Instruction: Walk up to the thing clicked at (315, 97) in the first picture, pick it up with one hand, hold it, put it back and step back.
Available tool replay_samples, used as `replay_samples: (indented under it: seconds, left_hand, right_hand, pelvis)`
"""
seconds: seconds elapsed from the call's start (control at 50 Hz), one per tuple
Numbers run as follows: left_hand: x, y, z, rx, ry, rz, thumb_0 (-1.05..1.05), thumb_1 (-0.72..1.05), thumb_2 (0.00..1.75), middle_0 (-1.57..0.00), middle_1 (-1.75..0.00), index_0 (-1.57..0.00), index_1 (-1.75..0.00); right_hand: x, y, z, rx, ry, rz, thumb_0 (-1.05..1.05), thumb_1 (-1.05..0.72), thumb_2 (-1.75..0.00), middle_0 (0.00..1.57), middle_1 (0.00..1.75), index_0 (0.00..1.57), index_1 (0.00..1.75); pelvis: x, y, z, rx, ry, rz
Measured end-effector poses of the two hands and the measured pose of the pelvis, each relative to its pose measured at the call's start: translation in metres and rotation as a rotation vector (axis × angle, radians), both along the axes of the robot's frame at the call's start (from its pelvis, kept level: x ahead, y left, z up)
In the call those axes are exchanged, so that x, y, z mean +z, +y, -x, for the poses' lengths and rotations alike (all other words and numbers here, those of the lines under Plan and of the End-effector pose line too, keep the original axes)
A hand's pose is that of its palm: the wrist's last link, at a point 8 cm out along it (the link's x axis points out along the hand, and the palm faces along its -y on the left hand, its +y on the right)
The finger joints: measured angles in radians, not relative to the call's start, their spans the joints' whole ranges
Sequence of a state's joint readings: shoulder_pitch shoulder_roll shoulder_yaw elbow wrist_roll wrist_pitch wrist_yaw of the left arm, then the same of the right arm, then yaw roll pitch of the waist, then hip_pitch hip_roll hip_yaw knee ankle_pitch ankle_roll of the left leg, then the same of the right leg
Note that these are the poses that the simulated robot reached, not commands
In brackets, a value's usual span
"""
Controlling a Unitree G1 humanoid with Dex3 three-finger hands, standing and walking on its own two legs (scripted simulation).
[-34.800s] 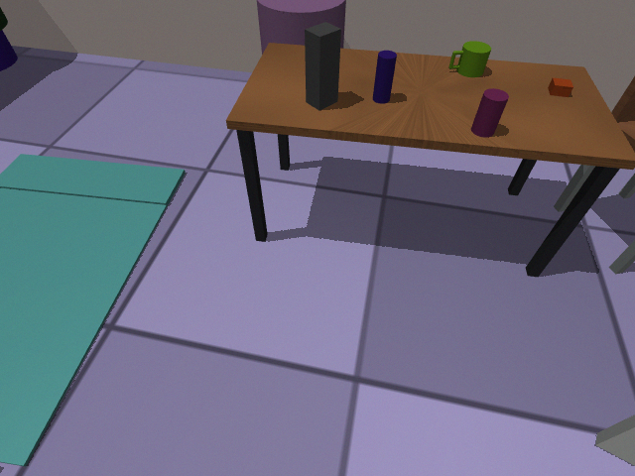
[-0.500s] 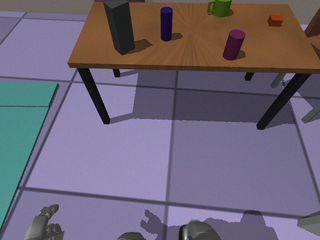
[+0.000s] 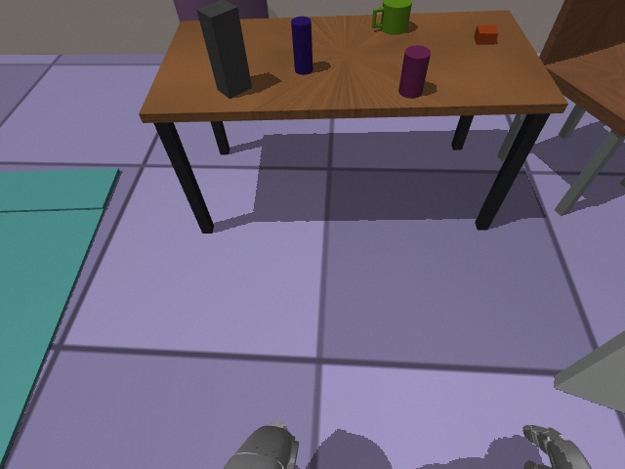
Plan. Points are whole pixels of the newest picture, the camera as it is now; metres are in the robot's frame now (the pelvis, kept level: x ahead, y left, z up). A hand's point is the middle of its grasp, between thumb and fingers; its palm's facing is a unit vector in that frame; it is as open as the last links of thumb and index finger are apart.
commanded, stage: step back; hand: left
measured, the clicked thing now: (226, 51) +1.09 +0.30 -0.07
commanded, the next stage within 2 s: stand in 1.06 s
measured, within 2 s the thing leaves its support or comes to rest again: neither
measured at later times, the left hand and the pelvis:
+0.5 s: hand out of the picture -0.01 +0.27 -0.15, palm faces +0.09 -0.92 -0.38, open 7.4 cm; pelvis -0.04 +0.00 +0.00, yaw +5 degrees
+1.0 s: hand out of the picture +0.07 +0.30 -0.15, palm faces +0.10 -0.92 -0.38, open 7.4 cm; pelvis +0.01 +0.02 +0.00, yaw +5 degrees
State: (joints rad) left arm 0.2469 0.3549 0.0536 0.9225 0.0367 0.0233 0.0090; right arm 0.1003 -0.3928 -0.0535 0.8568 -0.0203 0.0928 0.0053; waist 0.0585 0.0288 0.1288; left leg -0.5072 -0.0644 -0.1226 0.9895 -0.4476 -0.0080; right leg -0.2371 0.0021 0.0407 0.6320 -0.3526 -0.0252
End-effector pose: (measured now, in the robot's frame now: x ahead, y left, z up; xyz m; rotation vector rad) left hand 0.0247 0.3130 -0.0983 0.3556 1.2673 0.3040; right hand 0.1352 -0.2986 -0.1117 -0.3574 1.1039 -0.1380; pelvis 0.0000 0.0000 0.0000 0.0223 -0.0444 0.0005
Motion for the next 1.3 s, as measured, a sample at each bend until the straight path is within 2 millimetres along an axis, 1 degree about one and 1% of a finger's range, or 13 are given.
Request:
replay_samples:
  seconds: [0.1, 0.18, 0.24, 0.34, 0.42, 0.52, 0.62, 0.7, 0.86, 0.96, 1.04, 1.16, 1.3]
  left_hand:
    - [0.013, 0.009, 0.021, 0.011, -0.033, -0.038, 0.01, 0.90, 0.90, -0.21, -0.30, -0.21, -0.30]
    - [0.010, 0.024, 0.028, 0.027, -0.111, -0.046, 0.01, 0.90, 0.90, -0.21, -0.30, -0.21, -0.30]
    - [0.002, 0.033, 0.037, 0.040, -0.125, -0.035, 0.01, 0.90, 0.90, -0.21, -0.30, -0.20, -0.30]
    - [-0.003, 0.027, 0.049, 0.054, -0.085, 0.025, 0.01, 0.90, 0.90, -0.21, -0.30, -0.20, -0.30]
    - [-0.006, 0.017, 0.050, 0.041, -0.071, 0.049, 0.01, 0.90, 0.90, -0.21, -0.30, -0.20, -0.30]
    - [-0.011, -0.002, 0.049, 0.045, -0.066, 0.041, 0.01, 0.90, 0.90, -0.21, -0.30, -0.20, -0.30]
    - [-0.006, -0.010, 0.052, 0.082, -0.063, 0.050, 0.01, 0.90, 0.90, -0.21, -0.30, -0.20, -0.30]
    - [-0.005, -0.003, 0.048, 0.092, -0.044, 0.047, 0.01, 0.90, 0.90, -0.21, -0.30, -0.21, -0.30]
    - [-0.019, 0.028, 0.007, 0.094, -0.055, 0.048, 0.01, 0.90, 0.90, -0.21, -0.30, -0.20, -0.30]
    - [-0.018, 0.032, -0.023, 0.055, -0.083, 0.046, 0.01, 0.90, 0.90, -0.21, -0.30, -0.20, -0.30]
    - [-0.012, 0.029, -0.036, 0.031, -0.097, 0.041, 0.01, 0.90, 0.90, -0.21, -0.30, -0.20, -0.30]
    - [-0.003, 0.019, -0.047, 0.017, -0.105, 0.056, 0.01, 0.90, 0.90, -0.21, -0.30, -0.20, -0.30]
    - [0.001, 0.005, -0.052, -0.005, -0.108, 0.078, 0.01, 0.90, 0.90, -0.21, -0.30, -0.20, -0.30]
  right_hand:
    - [-0.009, -0.005, 0.055, -0.004, 0.073, -0.001, 0.00, -0.90, -0.89, 0.21, 0.30, 0.20, 0.30]
    - [-0.017, -0.001, 0.091, 0.027, 0.157, 0.019, 0.00, -0.90, -0.89, 0.21, 0.30, 0.20, 0.30]
    - [-0.014, 0.009, 0.109, 0.023, 0.169, 0.020, 0.01, -0.90, -0.89, 0.21, 0.30, 0.20, 0.30]
    - [0.003, 0.014, 0.122, 0.007, 0.129, 0.014, 0.01, -0.90, -0.89, 0.21, 0.30, 0.21, 0.30]
    - [0.007, 0.005, 0.116, 0.003, 0.104, 0.018, 0.01, -0.90, -0.89, 0.21, 0.30, 0.21, 0.30]
    - [-0.003, -0.014, 0.094, -0.003, 0.093, 0.032, 0.00, -0.90, -0.89, 0.21, 0.30, 0.21, 0.30]
    - [0.001, -0.011, 0.065, 0.036, 0.088, 0.032, 0.00, -0.90, -0.89, 0.21, 0.30, 0.20, 0.30]
    - [0.002, -0.002, 0.043, 0.062, 0.085, 0.033, 0.00, -0.90, -0.89, 0.21, 0.30, 0.20, 0.30]
    - [-0.002, 0.035, 0.015, 0.067, 0.070, 0.027, 0.00, -0.90, -0.89, 0.21, 0.30, 0.20, 0.30]
    - [-0.001, 0.050, -0.002, 0.067, 0.037, -0.003, 0.00, -0.90, -0.89, 0.21, 0.30, 0.21, 0.30]
    - [-0.001, 0.052, -0.016, 0.048, 0.003, -0.023, 0.00, -0.90, -0.89, 0.21, 0.30, 0.21, 0.30]
    - [0.005, 0.048, -0.018, 0.038, -0.010, -0.042, 0.00, -0.90, -0.89, 0.21, 0.30, 0.21, 0.30]
    - [0.010, 0.034, 0.001, 0.007, 0.017, -0.035, 0.00, -0.90, -0.89, 0.21, 0.30, 0.20, 0.30]
  pelvis:
    - [0.002, 0.002, 0.023, 0.046, 0.016, -0.003]
    - [-0.005, 0.007, 0.039, 0.103, 0.011, 0.021]
    - [-0.006, 0.011, 0.048, 0.097, -0.016, -0.023]
    - [0.004, 0.012, 0.049, 0.104, -0.010, 0.011]
    - [0.005, 0.004, 0.047, 0.089, -0.004, 0.012]
    - [-0.003, -0.006, 0.037, 0.088, -0.011, 0.051]
    - [0.003, -0.005, 0.025, 0.095, -0.002, 0.033]
    - [0.004, 0.003, 0.015, 0.103, 0.004, 0.032]
    - [-0.003, 0.025, -0.001, 0.106, 0.000, 0.017]
    - [-0.002, 0.025, -0.008, 0.084, 0.017, 0.023]
    - [0.000, 0.025, -0.010, 0.079, 0.012, 0.036]
    - [0.008, 0.023, -0.015, 0.078, 0.000, 0.025]
    - [0.015, 0.018, -0.012, 0.075, -0.016, 0.019]
